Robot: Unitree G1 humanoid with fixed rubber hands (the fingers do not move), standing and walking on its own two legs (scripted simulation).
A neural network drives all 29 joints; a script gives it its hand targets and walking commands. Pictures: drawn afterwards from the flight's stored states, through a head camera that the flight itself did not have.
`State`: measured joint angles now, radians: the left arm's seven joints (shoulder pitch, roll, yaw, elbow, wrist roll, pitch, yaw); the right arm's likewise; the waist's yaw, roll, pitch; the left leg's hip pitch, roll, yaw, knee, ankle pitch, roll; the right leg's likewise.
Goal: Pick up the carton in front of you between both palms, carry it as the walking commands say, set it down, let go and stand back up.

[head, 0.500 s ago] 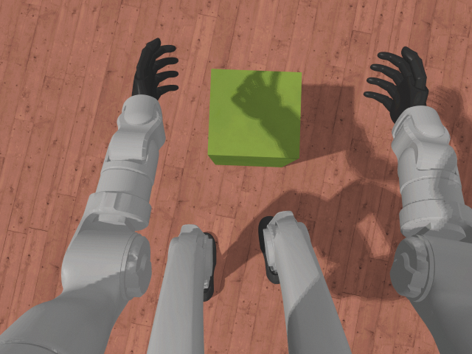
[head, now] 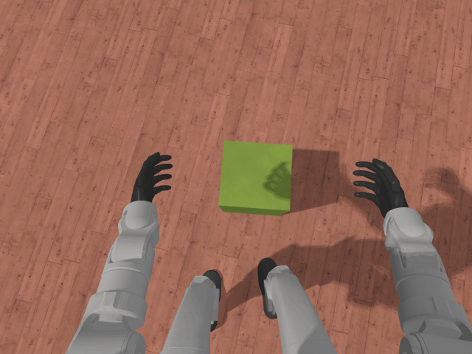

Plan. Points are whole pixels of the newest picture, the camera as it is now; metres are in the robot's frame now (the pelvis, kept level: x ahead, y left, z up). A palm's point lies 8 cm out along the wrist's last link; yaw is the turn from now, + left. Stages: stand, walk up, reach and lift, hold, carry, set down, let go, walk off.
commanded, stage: let go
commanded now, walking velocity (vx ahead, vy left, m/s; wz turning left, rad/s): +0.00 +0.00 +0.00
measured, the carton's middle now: (254, 182) +0.46 -0.06 -0.58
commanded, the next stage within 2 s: stand in 0.96 s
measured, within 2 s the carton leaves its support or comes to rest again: neither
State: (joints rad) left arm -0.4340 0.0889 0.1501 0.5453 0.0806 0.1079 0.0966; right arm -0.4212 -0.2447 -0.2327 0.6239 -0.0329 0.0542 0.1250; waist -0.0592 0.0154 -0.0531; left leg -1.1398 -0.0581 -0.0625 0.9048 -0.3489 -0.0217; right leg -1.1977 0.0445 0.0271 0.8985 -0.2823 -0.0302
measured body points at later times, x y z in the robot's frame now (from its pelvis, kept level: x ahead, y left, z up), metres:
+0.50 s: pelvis +0.06 +0.02 +0.07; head +0.11 +0.02 +0.52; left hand +0.25 +0.25 -0.01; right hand +0.22 -0.21 -0.01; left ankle +0.02 +0.13 -0.67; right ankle +0.05 -0.09 -0.67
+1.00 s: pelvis +0.04 +0.03 +0.07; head +0.05 +0.03 +0.52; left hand +0.22 +0.27 -0.01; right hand +0.22 -0.22 +0.00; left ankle +0.02 +0.13 -0.67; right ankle +0.05 -0.09 -0.67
